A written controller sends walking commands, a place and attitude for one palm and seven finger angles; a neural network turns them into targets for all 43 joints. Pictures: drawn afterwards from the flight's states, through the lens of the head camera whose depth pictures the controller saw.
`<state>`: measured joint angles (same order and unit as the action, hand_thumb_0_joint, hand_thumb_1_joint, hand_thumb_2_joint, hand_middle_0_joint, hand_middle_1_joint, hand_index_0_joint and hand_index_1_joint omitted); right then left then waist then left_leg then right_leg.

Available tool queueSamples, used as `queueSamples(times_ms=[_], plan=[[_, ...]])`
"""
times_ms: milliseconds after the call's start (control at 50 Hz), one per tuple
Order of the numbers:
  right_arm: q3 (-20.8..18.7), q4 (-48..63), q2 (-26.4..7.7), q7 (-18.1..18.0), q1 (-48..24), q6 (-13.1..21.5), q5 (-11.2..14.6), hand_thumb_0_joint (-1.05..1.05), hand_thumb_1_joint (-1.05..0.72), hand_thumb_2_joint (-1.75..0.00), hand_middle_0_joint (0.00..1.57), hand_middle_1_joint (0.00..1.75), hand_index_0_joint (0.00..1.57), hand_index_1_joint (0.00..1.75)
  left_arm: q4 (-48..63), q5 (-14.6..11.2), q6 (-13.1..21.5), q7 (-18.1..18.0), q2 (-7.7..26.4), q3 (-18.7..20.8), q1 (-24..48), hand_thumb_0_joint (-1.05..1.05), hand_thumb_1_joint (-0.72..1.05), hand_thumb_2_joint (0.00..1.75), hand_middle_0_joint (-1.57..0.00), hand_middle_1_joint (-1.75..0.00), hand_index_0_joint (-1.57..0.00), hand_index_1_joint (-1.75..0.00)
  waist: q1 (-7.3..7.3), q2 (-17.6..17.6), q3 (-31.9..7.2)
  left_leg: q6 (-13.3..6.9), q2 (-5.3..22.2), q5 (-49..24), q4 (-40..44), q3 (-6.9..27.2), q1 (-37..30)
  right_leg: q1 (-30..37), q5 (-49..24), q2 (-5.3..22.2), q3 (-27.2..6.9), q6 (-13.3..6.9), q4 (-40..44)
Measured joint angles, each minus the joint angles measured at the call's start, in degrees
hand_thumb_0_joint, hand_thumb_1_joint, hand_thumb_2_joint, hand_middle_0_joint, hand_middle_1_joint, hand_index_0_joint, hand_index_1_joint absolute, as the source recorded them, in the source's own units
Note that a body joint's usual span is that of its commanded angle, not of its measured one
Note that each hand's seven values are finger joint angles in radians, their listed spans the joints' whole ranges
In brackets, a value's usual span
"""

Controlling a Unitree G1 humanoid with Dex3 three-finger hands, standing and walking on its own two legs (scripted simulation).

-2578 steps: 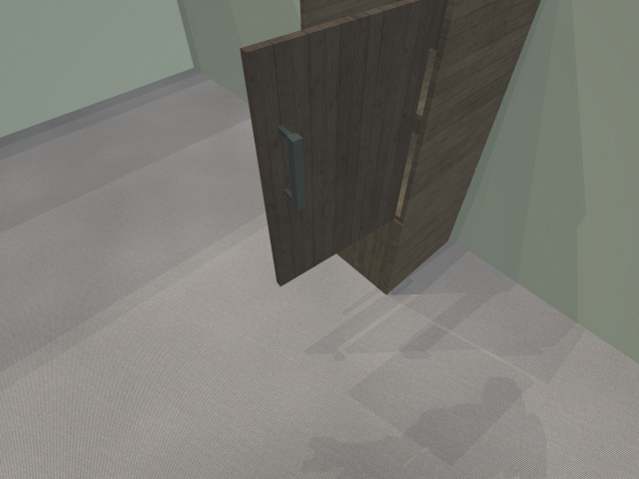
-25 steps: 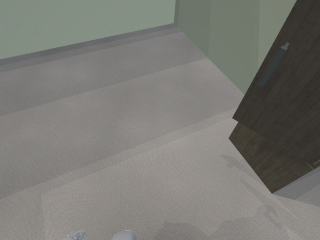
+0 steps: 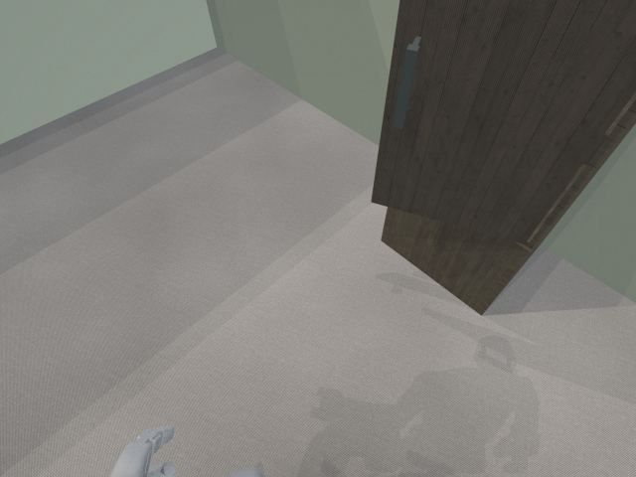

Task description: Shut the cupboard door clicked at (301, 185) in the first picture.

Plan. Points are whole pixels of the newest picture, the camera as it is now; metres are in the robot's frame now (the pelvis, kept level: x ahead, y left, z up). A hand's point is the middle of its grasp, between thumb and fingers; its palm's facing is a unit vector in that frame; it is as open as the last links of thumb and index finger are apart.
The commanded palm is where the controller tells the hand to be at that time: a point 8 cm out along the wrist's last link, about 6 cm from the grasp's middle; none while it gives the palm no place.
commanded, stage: turn to face it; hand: left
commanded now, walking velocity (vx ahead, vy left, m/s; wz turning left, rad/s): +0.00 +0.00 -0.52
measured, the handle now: (407, 84) +0.77 -0.14 +0.05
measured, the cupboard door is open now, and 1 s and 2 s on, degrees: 24 24 24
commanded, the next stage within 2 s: take the last steps up to it in 0.50 s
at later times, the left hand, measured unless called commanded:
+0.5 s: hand (174, 473) +0.14 +0.22 -0.16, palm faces -0.19 -0.96 -0.18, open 7.4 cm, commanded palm none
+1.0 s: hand out of the picture +0.12 +0.17 -0.17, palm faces -0.27 -0.95 -0.13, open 7.4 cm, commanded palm none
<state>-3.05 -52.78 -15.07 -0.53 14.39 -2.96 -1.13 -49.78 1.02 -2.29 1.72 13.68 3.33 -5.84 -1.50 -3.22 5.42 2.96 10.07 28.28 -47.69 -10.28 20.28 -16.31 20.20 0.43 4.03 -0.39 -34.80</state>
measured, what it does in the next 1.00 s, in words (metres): steps on the spot, turning right: left foot, then right foot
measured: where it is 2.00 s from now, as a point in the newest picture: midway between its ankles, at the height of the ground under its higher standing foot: (380, 438)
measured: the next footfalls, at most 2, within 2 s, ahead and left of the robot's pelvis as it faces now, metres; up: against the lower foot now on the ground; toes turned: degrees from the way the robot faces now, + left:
left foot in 0.30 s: +0.09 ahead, +0.13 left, +0.00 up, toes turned -5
right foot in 0.68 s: +0.00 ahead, -0.11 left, +0.00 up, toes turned -19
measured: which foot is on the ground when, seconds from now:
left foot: up 0.00-0.28, down 0.30-0.68, up 0.70-0.98, down 1.00-1.00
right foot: down 0.00-0.30, up 0.32-0.66, down 0.68-1.00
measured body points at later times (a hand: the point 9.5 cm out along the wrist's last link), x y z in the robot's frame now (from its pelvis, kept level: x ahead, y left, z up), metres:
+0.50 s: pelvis +0.02 +0.03 +0.02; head +0.06 +0.06 +0.47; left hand +0.15 +0.27 -0.14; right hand +0.03 -0.22 -0.11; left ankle +0.05 +0.13 -0.72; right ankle -0.05 -0.10 -0.65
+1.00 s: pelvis +0.07 +0.01 +0.01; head +0.09 +0.02 +0.46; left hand +0.14 +0.22 -0.16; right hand +0.03 -0.25 -0.12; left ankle +0.14 +0.09 -0.72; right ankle -0.04 -0.10 -0.72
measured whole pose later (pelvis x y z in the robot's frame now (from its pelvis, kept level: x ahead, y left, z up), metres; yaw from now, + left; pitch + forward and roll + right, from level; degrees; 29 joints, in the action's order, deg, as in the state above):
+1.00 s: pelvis +0.07 +0.01 +0.01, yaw -18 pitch +0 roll -2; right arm -2.4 -56.2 -12.0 0.7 15.6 0.6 -1.7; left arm -60.9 1.1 0.4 0.9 9.6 2.3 -18.5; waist -0.4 0.8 0.7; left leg 1.9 4.2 17.1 -34.7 -5.3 20.5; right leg -6.1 20.6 -0.6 1.2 0.0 -26.3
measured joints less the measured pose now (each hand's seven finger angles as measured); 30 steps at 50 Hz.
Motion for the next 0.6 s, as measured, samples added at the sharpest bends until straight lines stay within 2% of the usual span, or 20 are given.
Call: queueSamples(times_ms=[40, 80, 120, 200, 240, 280, 300, 320, 360, 380, 440, 500, 600], plan=[[-0.2, -0.5, -0.7, -0.5, -1.5, -1.0, 0.1, 0.01, -0.9, -0.9, 0.2, 0.3, 0.2, 0.3, 0.1, -0.1, 0.6, -0.7, -0.8, -0.4, -0.7, 0.0, 0.91, 0.9, -0.19, -0.3, -0.2, -0.3, -0.08, -0.7, 0.4, 0.7, -2.6, 2.2, -9.8, 4.8, 4.2, -0.3, -0.6, -0.6, -1.1, -0.1, -0.2], [-0.1, -0.3, -0.6, -0.6, -2.7, -1.0, 0.2, 0.01, -0.9, -0.9, 0.2, 0.3, 0.2, 0.3, -0.2, -0.2, 0.5, -1.3, -1.2, -0.6, -1.7, 0.0, 0.91, 0.9, -0.2, -0.3, -0.2, -0.3, 0.07, -0.1, 0.5, 1.4, -4.1, -0.1, -14.6, 6.7, 7.0, 0.4, -2.3, -0.9, -2.6, 0.0, 1.7], [0.1, 0.4, -0.3, -0.4, -3.2, -0.7, 0.2, 0.01, -0.9, -0.9, 0.2, 0.3, 0.2, 0.3, -0.6, -0.1, 0.1, -1.5, -1.2, -0.8, -2.6, 0.0, 0.91, 0.9, -0.2, -0.3, -0.2, -0.3, 0.11, 0.8, 0.1, 1.9, -4.8, -2.5, -14.7, 7.3, 8.2, 1.0, -3.4, -1.0, -3.8, -0.1, 3.4], [0.3, 1.7, 0.6, -0.1, -4.1, -0.3, 0.3, 0.01, -0.9, -0.9, 0.2, 0.3, 0.2, 0.3, -1.4, 0.2, -0.4, -1.3, -1.3, -0.9, -3.9, 0.0, 0.9, 0.9, -0.2, -0.3, -0.2, -0.3, 0.57, 2.4, -0.9, 1.9, -5.8, -4.2, -7.8, 7.9, 7.3, 1.4, -4.1, -1.2, -5.8, 0.3, 4.9], [0.6, 2.1, 1.1, -0.1, -4.3, 0.1, 0.4, 0.01, -0.9, -0.9, 0.2, 0.3, 0.2, 0.3, -1.7, 0.4, -0.6, -1.2, -1.2, -0.8, -4.3, 0.01, 0.9, 0.9, -0.2, -0.3, -0.2, -0.3, 1.01, 3.3, -1.3, 1.5, -6.5, -4.8, -1.8, 8.0, 5.2, 1.1, -3.9, -1.3, -6.9, 0.8, 4.5], [0.9, 2.5, 1.5, -0.2, -4.3, 0.9, 0.5, 0.01, -0.9, -0.9, 0.2, 0.3, 0.2, 0.3, -2.0, 0.2, -0.8, -1.1, -0.9, -0.5, -4.6, 0.01, 0.9, 0.9, -0.2, -0.3, -0.2, -0.3, 1.36, 4.1, -1.7, 1.1, -7.2, -8.7, 7.1, 7.8, 1.6, 0.2, -3.1, -1.5, -7.9, 1.5, 3.0], [1.1, 2.8, 1.4, -0.3, -3.9, 1.5, 0.4, 0.01, -0.9, -0.9, 0.2, 0.3, 0.2, 0.3, -2.0, 0.0, -1.0, -1.1, -0.9, -0.4, -5.0, 0.01, 0.9, 0.9, -0.2, -0.3, -0.2, -0.3, 1.46, 4.0, -2.3, 0.3, -7.0, -11.5, 12.2, 8.1, -0.3, -0.6, -2.4, -2.0, -8.3, 2.0, 1.5], [1.3, 2.6, 1.8, -0.4, -3.9, 2.0, 0.2, 0.01, -0.9, -0.9, 0.2, 0.3, 0.2, 0.3, -2.2, -0.3, -1.3, -1.1, -0.5, -0.2, -4.9, 0.01, 0.9, 0.9, -0.2, -0.3, -0.2, -0.3, 1.52, 4.8, -2.3, -1.2, -7.2, -12.0, 12.3, 7.5, -0.3, -1.9, 0.1, -1.9, -8.6, 1.8, -1.2], [2.0, 2.6, 2.6, -0.5, -3.8, 2.3, -0.3, 0.01, -0.9, -0.9, 0.2, 0.3, 0.2, 0.3, -2.7, -0.2, -1.8, -1.0, 0.2, 0.2, -4.7, 0.01, 0.9, 0.9, -0.2, -0.3, -0.2, -0.3, 1.87, 5.8, -2.0, -3.5, -6.9, -10.8, 11.3, 6.0, -0.5, -5.3, 7.3, -2.1, -8.1, 1.6, -11.3], [2.3, 2.6, 3.0, -0.6, -3.5, 2.5, -0.5, 0.01, -0.9, -0.9, 0.2, 0.3, 0.2, 0.3, -3.0, -0.1, -2.0, -0.9, 0.5, 0.4, -4.6, 0.01, 0.9, 0.9, -0.2, -0.3, -0.2, -0.3, 1.8, 5.9, -1.9, -4.0, -6.6, -10.6, 11.8, 5.5, -1.1, -7.0, 8.7, -2.3, -7.3, 1.7, -16.8], [2.8, 2.2, 3.9, -1.0, -2.4, 2.6, -0.8, 0.01, -0.9, -0.9, 0.2, 0.3, 0.2, 0.3, -3.4, -0.1, -2.1, -0.5, 1.0, 0.8, -4.2, 0.01, 0.91, 0.9, -0.2, -0.3, -0.2, -0.3, 1.72, 5.7, -1.5, -4.2, -5.7, -12.0, 15.4, 4.4, -3.4, -9.6, 7.8, -1.5, -5.1, 2.4, -25.8], [2.8, 1.2, 4.3, -1.2, -1.4, 2.6, -0.8, 0.01, -0.9, -0.9, 0.2, 0.3, 0.2, 0.3, -3.5, -0.1, -2.1, -0.4, 1.0, 1.0, -3.7, 0.01, 0.91, 0.9, -0.19, -0.3, -0.2, -0.3, 1.53, 5.0, -1.3, -4.2, -5.0, -13.4, 18.2, 3.4, -5.0, -9.1, 6.7, -0.4, -3.8, 2.9, -24.2], [2.0, -1.1, 4.2, -0.9, 0.0, 2.0, -0.8, 0.01, -0.9, -0.9, 0.2, 0.3, 0.2, 0.3, -3.8, -0.1, -2.1, -0.5, 0.1, 0.5, -2.8, 0.01, 0.91, 0.9, -0.19, -0.3, -0.19, -0.3, 0.65, 3.3, -1.4, -3.5, -3.9, -13.3, 18.3, 1.7, -5.5, -4.5, 6.1, 0.5, -2.2, 2.4, -13.0]])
